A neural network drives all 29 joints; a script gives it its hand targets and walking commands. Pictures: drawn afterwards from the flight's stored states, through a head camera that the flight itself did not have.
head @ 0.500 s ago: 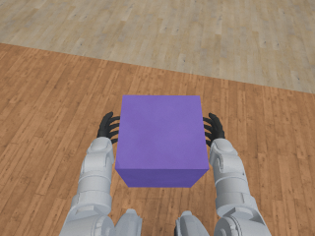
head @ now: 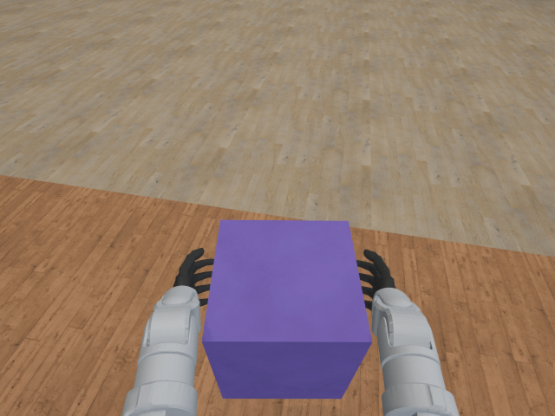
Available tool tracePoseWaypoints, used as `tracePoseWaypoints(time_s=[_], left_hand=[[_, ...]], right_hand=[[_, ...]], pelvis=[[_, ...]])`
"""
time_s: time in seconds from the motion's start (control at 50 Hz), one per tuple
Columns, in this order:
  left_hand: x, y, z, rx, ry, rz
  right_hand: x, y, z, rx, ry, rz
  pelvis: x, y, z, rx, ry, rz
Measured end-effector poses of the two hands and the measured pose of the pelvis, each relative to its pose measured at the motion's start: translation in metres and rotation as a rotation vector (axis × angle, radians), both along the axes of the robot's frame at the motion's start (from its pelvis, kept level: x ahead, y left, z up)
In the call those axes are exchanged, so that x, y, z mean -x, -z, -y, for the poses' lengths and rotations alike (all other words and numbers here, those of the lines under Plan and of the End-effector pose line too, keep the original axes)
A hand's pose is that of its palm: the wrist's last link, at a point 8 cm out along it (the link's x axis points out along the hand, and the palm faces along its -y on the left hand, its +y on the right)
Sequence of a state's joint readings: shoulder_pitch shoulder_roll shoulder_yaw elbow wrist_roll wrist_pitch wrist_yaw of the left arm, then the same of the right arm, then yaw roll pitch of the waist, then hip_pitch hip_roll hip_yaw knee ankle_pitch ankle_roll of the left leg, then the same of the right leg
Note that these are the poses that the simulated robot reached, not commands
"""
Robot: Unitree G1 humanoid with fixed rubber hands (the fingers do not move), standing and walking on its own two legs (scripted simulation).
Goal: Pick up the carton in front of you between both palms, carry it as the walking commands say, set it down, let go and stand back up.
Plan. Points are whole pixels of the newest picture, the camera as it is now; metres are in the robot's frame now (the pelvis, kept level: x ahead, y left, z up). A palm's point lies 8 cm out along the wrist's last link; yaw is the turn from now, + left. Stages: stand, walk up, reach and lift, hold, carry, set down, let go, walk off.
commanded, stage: reach and lift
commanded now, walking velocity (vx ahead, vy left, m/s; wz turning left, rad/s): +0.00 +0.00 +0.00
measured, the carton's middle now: (283, 312) +0.31 +0.00 -0.05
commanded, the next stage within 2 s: hold in 0.88 s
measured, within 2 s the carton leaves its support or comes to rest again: neither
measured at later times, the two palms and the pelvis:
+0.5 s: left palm (185, 290) +0.30 +0.15 +0.03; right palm (383, 291) +0.30 -0.15 +0.03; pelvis +0.00 +0.00 +0.00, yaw +0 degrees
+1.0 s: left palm (182, 286) +0.29 +0.15 +0.05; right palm (386, 288) +0.29 -0.15 +0.05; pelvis +0.01 +0.00 +0.01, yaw +0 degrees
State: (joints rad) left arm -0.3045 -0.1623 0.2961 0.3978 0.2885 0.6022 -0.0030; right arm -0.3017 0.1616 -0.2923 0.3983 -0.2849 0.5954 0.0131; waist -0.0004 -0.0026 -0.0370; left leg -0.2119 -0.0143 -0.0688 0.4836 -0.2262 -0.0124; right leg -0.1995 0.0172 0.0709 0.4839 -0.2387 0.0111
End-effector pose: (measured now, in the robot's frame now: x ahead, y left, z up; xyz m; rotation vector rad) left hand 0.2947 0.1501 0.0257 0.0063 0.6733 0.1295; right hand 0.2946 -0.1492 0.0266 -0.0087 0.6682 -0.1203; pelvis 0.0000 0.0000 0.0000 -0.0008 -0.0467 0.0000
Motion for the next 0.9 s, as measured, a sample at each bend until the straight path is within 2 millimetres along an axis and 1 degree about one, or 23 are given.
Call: tracePoseWaypoints(time_s=[0.12,0.26,0.68,0.9], left_hand=[[0.004,0.001,0.0,0.004,-0.003,-0.014],[0.002,-0.002,-0.001,0.01,-0.007,-0.001],[-0.005,-0.012,-0.001,-0.025,0.016,-0.005],[-0.003,-0.017,0.0,-0.027,0.018,-0.003]], right_hand=[[0.004,0.001,0.0,-0.003,0.004,-0.014],[0.002,-0.002,0.0,-0.009,0.006,-0.001],[-0.006,-0.012,0.0,0.023,-0.018,-0.005],[-0.003,-0.016,0.0,0.025,-0.018,-0.003]], pelvis=[[0.007,0.0,0.0,0.0,0.001,0.029],[0.01,0.0,0.0,0.0,0.001,0.035],[-0.01,-0.007,0.0,-0.001,0.0,0.046],[-0.011,-0.008,0.0,-0.001,-0.001,0.058]])
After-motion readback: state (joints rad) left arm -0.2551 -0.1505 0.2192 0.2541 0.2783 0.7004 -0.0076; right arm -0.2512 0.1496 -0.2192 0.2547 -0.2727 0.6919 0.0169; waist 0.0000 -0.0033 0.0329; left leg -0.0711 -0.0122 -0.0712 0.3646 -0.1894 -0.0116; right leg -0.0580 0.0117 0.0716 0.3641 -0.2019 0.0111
